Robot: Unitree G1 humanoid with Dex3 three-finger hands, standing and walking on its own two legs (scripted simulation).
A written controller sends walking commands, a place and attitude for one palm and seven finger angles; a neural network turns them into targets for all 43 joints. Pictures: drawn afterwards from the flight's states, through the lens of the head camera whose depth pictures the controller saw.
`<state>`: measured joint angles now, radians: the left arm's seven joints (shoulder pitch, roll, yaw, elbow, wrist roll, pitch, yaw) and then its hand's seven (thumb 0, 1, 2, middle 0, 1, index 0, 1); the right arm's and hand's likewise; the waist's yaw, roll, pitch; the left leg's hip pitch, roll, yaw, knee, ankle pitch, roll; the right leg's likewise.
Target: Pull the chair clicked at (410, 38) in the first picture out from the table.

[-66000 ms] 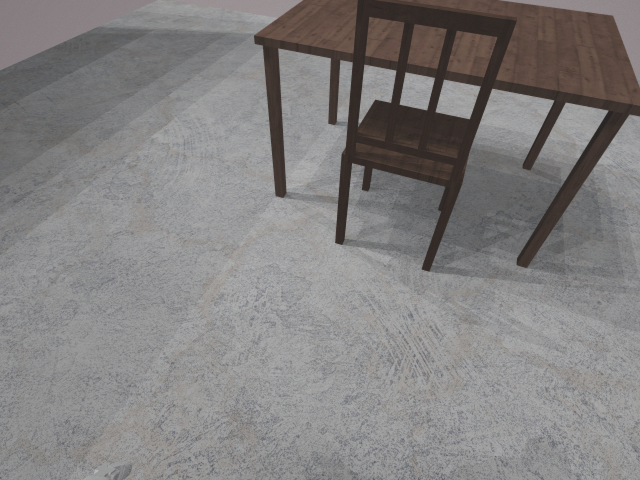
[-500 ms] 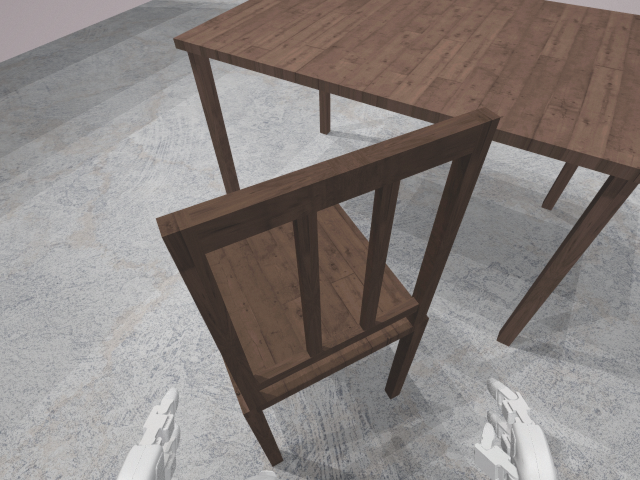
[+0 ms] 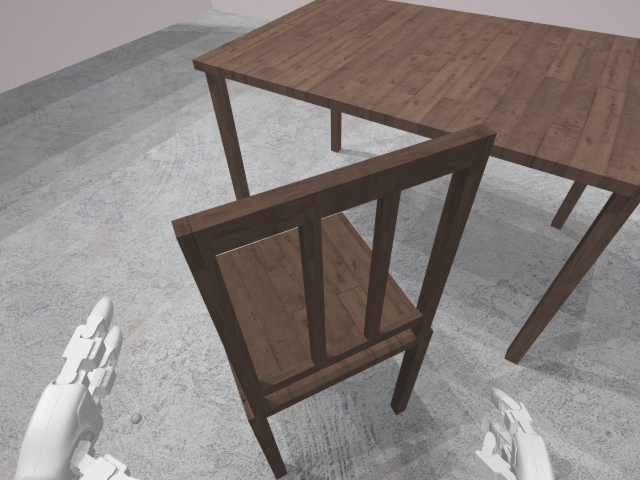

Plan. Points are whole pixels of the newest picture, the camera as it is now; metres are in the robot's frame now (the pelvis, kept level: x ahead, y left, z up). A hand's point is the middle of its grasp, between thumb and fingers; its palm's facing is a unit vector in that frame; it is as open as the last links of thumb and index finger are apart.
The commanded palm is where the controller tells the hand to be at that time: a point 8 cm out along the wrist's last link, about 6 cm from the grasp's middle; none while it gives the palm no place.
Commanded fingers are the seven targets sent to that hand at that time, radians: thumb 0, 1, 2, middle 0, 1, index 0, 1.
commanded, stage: draw the hand back to the body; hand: left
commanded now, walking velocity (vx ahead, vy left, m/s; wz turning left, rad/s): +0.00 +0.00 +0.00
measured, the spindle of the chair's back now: (314, 303) +0.37 +0.05 +0.00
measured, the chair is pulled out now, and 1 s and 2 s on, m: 0.42 0.42 0.42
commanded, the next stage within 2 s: step back with the hand held close in 1.02 s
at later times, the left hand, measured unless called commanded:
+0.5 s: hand (52, 319) +0.22 +0.27 +0.17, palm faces +0.39 -0.81 -0.43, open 11.4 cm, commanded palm +0.17 +0.31 +0.20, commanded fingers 0.00 0.68 0.80 -0.17 -0.25 -0.17 -0.25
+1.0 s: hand (49, 290) +0.23 +0.26 +0.21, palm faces +0.42 -0.79 -0.44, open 7.5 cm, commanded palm +0.18 +0.30 +0.22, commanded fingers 0.00 0.90 0.90 -0.20 -0.30 -0.20 -0.30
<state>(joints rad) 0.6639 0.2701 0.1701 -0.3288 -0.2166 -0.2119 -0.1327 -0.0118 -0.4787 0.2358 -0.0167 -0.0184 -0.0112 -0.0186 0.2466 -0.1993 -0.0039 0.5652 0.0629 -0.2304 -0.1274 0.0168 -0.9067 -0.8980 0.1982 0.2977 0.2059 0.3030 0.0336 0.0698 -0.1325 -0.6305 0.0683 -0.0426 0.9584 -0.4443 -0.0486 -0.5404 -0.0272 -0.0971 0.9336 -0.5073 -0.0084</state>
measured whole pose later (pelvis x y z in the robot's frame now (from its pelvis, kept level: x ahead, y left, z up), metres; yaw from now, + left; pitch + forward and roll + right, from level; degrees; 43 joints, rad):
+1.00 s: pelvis +0.04 +0.00 +0.06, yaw -2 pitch -4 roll +0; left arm 0.52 0.35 0.33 -0.42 -0.06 -0.05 0.13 0.02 0.88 0.90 -0.21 -0.30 -0.21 -0.30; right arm 0.19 -0.24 0.01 0.65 0.01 -0.10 -0.10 0.02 -0.91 -0.90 0.20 0.30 0.21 0.30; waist 0.07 0.07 0.03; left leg -0.10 0.06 0.03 0.43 -0.27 -0.04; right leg -0.03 -0.02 -0.06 0.40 -0.30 0.01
